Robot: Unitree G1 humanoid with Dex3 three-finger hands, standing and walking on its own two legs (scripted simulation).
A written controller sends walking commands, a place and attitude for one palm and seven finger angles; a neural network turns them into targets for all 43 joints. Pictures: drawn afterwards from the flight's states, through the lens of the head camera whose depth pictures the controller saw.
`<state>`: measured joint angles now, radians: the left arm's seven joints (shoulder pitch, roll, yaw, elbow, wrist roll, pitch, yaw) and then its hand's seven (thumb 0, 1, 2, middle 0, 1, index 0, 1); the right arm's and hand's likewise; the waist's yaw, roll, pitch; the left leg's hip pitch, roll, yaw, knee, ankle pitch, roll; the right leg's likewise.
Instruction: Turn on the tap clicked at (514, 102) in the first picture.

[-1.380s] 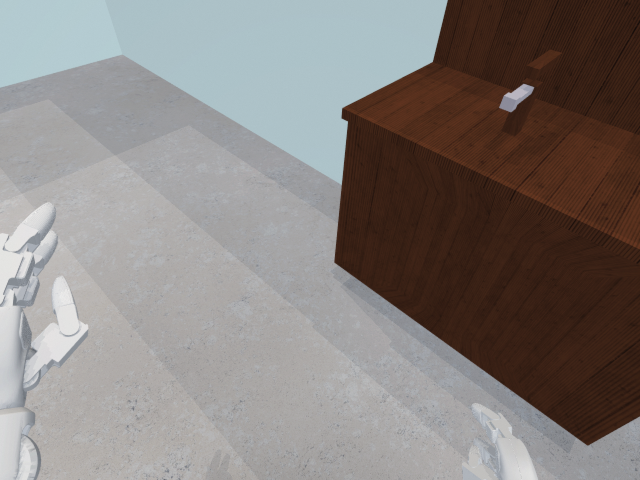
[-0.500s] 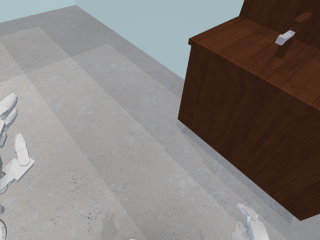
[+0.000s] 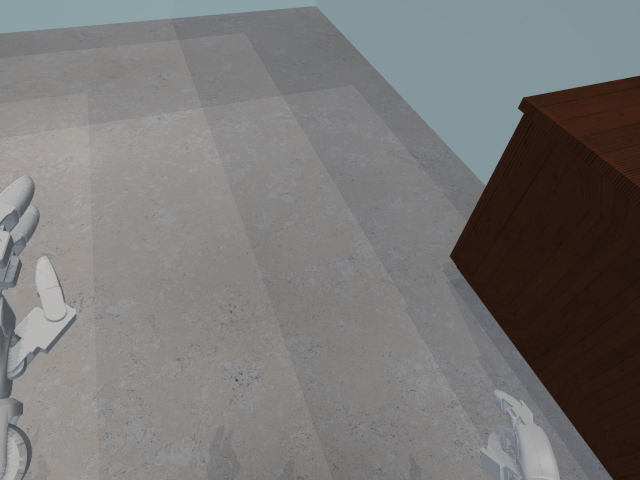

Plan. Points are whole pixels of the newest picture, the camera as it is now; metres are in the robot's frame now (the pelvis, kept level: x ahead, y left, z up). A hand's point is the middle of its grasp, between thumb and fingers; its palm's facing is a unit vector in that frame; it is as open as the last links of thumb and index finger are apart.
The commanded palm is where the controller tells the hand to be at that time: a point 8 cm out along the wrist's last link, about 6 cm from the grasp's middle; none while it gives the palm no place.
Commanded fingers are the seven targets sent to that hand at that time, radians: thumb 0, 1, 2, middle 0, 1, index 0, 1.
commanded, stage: walk around to get in front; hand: left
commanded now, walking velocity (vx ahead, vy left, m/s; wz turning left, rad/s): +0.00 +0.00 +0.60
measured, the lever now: out of the picture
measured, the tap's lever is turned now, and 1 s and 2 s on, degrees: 0 0 0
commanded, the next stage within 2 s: none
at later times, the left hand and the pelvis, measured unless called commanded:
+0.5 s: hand out of the picture +0.07 +0.23 +0.18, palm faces +0.61 -0.68 -0.40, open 7.4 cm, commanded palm +0.00 +0.27 +0.19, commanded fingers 0.00 0.90 0.90 -0.20 -0.30 -0.20 -0.30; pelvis -0.06 -0.05 +0.02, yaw +18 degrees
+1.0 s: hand out of the picture -0.09 +0.25 +0.21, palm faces +0.79 -0.43 -0.44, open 7.4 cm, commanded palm -0.14 +0.26 +0.19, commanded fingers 0.00 0.90 0.90 -0.20 -0.30 -0.20 -0.30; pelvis -0.12 -0.06 +0.02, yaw +34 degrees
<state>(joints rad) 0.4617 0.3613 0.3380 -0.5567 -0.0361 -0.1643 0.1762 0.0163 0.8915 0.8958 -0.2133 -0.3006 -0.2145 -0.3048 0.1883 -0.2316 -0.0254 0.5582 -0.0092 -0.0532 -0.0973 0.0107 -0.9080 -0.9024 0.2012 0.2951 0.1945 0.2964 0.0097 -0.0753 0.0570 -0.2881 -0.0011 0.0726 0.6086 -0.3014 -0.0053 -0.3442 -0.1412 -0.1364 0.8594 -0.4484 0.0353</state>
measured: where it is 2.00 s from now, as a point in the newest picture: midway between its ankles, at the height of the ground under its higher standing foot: outside the picture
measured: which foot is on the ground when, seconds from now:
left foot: down 0.00-0.32, up 0.34-0.66, down 0.68-1.00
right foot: up 0.00-0.30, down 0.32-0.70, up 0.72-1.00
